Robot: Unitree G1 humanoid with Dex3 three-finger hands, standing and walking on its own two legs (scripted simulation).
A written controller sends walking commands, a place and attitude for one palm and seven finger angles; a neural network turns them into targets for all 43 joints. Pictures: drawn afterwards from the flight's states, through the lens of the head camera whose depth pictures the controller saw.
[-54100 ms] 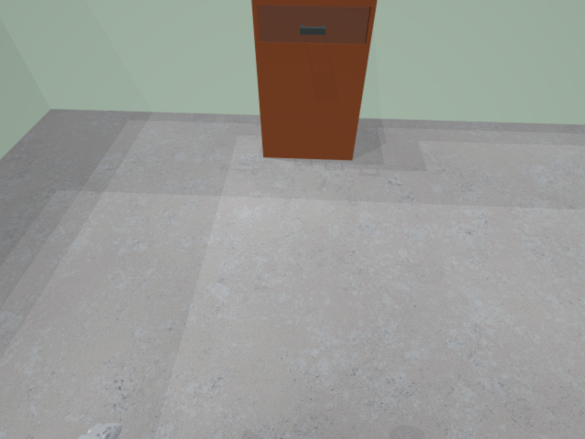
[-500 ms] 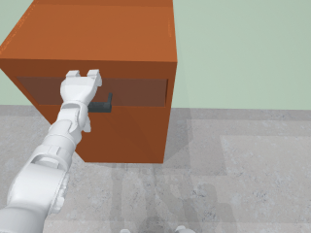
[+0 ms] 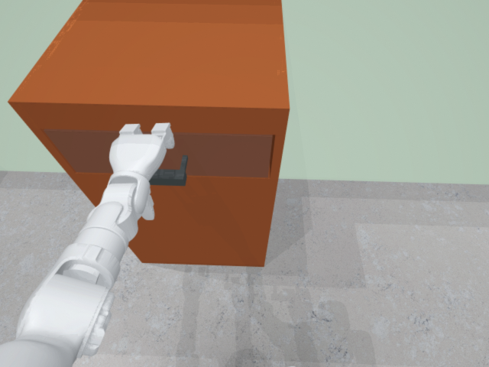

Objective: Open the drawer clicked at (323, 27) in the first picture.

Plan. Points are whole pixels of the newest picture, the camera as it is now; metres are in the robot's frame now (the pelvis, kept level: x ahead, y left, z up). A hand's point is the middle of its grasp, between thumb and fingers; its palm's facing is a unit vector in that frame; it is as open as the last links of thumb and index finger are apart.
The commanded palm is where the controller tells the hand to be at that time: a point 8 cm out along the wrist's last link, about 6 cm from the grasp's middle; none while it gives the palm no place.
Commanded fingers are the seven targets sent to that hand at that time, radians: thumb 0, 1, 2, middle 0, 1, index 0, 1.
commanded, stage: re-aim the fingers above the handle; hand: left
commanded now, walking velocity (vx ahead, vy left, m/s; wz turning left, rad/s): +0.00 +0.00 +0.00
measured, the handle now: (162, 168) +0.51 +0.17 -0.03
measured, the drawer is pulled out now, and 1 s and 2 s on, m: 0.00 0.00 0.00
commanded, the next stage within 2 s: lower the fingers behind the handle in 0.54 s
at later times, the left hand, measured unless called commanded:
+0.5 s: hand (156, 171) +0.45 +0.16 +0.03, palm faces -0.04 -0.03 -1.00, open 13.8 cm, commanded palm +0.44 +0.17 +0.08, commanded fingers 0.00 -0.50 0.30 -0.30 -1.20 -0.30 -1.20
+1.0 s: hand (150, 181) +0.45 +0.17 +0.00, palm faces -0.04 -0.04 -1.00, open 13.8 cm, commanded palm +0.43 +0.18 +0.06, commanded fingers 0.00 -0.50 0.30 -0.30 -1.20 -0.30 -1.20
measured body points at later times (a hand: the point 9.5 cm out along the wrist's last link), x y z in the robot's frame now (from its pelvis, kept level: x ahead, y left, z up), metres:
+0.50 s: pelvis -0.01 -0.01 +0.00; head +0.07 -0.02 +0.44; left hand +0.45 +0.16 +0.08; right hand +0.04 -0.29 -0.13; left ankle -0.02 +0.10 -0.71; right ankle -0.02 -0.12 -0.71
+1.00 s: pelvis +0.00 -0.01 -0.01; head +0.09 -0.01 +0.43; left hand +0.45 +0.17 +0.05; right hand +0.03 -0.29 -0.14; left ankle -0.02 +0.10 -0.70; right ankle -0.02 -0.12 -0.70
